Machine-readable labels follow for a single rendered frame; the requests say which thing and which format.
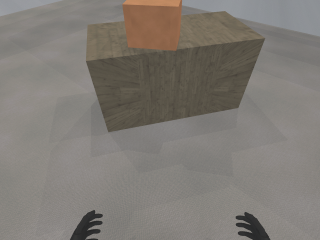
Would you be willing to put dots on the robot left hand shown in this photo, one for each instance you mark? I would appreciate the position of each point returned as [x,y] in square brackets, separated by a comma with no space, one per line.
[81,232]

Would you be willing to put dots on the robot right hand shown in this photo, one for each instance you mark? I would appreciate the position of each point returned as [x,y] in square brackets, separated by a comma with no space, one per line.
[258,232]

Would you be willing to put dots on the pedestal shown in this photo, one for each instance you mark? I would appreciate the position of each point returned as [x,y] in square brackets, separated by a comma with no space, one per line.
[208,72]

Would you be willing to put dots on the carton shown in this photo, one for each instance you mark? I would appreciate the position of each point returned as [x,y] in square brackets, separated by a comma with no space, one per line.
[152,24]

